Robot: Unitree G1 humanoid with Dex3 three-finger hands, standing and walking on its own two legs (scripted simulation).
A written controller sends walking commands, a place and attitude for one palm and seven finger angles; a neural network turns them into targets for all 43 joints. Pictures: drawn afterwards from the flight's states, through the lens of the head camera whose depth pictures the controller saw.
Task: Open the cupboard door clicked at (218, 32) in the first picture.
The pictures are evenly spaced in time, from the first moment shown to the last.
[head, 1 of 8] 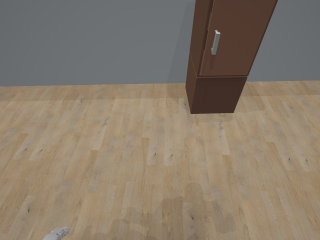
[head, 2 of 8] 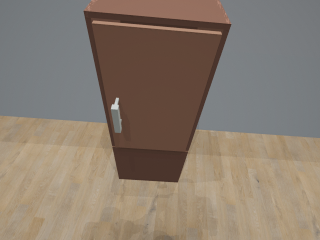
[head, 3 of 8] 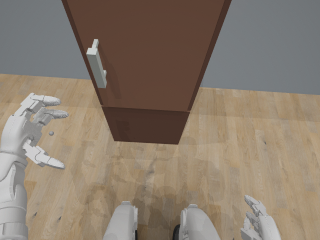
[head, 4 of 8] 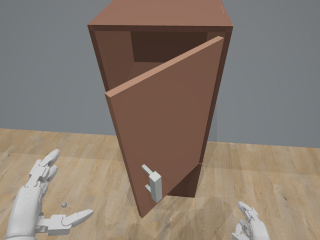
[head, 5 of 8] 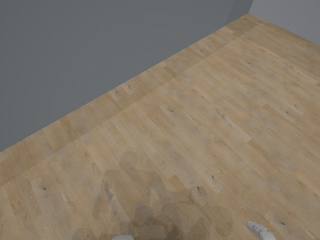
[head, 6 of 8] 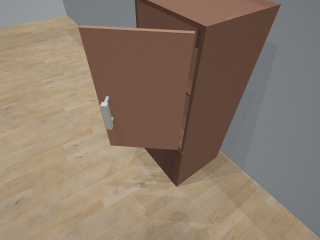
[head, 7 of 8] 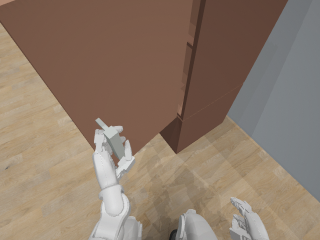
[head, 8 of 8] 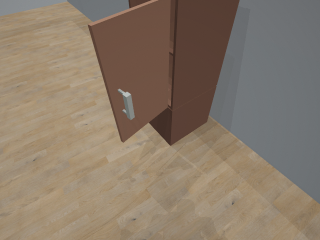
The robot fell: no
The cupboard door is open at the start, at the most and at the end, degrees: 0 101 100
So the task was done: yes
